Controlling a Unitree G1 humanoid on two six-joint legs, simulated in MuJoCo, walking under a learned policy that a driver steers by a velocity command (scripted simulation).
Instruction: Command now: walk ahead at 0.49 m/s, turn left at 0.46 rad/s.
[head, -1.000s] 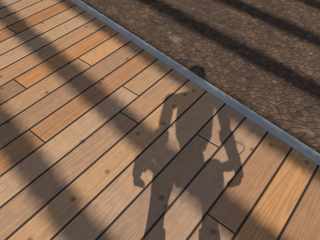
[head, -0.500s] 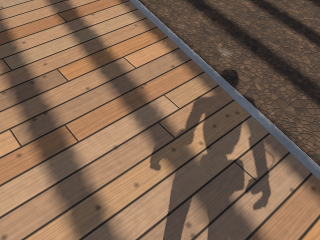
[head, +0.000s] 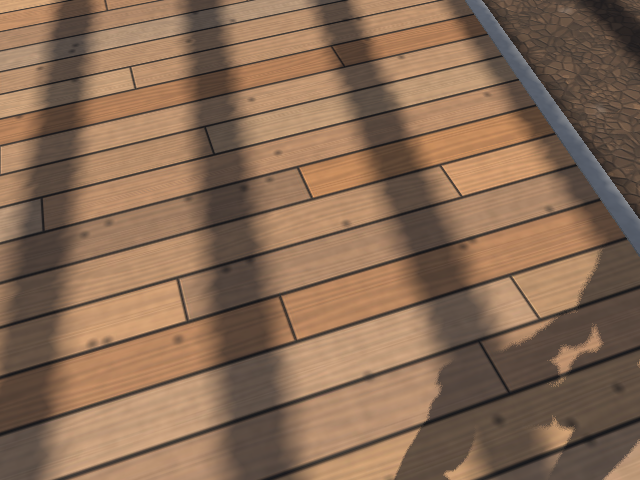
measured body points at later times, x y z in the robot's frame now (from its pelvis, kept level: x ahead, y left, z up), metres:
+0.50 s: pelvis +0.25 +0.05 +0.00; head +0.29 +0.07 +0.45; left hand +0.29 +0.31 -0.15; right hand +0.32 -0.20 -0.12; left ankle +0.26 +0.12 -0.74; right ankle +0.25 -0.09 -0.66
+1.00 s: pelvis +0.33 +0.02 -0.01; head +0.36 -0.01 +0.44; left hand +0.50 +0.25 -0.12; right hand +0.37 -0.26 -0.14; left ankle +0.38 +0.17 -0.68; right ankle +0.38 -0.06 -0.74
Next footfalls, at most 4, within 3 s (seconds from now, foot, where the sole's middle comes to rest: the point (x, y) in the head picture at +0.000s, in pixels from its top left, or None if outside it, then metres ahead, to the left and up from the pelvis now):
0.28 left None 0.30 0.13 -0.78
0.74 right None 0.42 -0.07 -0.78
1.24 left None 0.42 0.12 -0.78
1.64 right None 0.29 -0.05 -0.78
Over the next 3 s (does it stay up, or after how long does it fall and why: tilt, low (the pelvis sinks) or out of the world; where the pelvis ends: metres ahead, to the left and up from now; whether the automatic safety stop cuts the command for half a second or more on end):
stays up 0.77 -0.24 -0.01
